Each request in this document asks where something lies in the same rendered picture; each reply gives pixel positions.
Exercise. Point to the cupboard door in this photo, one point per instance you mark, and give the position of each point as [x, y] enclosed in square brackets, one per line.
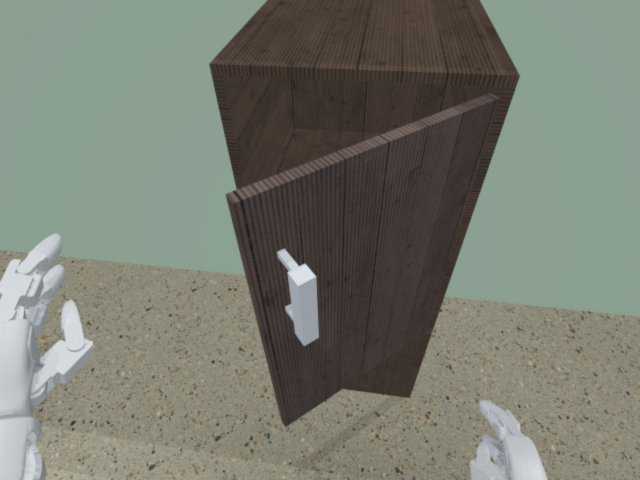
[376, 223]

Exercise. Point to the left robot forearm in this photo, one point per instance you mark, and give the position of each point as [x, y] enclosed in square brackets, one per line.
[20, 459]

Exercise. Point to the robot right hand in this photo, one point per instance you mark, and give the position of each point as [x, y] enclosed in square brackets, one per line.
[517, 458]

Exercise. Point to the handle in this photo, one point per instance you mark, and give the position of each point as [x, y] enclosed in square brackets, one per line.
[303, 309]

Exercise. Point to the robot left hand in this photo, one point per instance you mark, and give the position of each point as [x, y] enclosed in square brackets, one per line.
[26, 289]

